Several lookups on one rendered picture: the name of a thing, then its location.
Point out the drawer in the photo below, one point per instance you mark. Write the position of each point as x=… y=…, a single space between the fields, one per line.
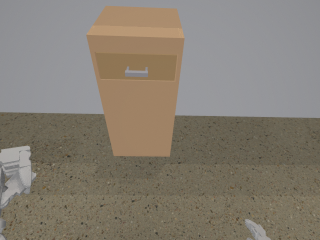
x=160 y=67

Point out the cabinet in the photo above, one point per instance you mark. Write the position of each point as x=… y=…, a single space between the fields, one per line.
x=139 y=114

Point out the handle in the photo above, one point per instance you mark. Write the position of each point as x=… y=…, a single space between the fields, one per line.
x=136 y=73

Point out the robot right hand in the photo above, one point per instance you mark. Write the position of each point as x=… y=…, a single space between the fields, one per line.
x=257 y=231

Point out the robot left hand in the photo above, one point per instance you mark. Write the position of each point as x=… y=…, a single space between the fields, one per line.
x=16 y=164

